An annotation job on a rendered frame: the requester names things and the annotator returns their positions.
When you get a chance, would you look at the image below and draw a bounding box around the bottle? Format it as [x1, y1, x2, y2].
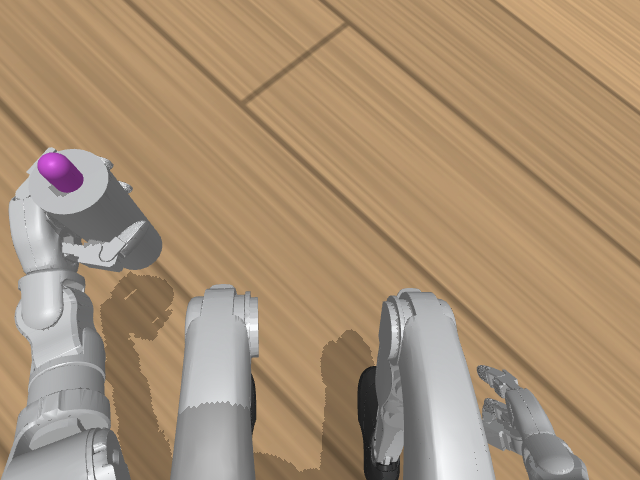
[28, 149, 162, 270]

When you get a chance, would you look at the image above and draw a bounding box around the left robot hand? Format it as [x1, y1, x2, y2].
[9, 147, 149, 275]

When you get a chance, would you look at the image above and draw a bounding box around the right robot hand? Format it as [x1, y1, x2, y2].
[477, 365, 556, 456]

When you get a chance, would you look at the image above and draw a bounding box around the right robot arm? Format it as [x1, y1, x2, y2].
[522, 433, 589, 480]

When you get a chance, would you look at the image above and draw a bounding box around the right robot foot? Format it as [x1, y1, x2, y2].
[357, 366, 400, 480]

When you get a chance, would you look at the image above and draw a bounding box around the left robot arm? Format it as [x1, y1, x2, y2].
[1, 268, 131, 480]

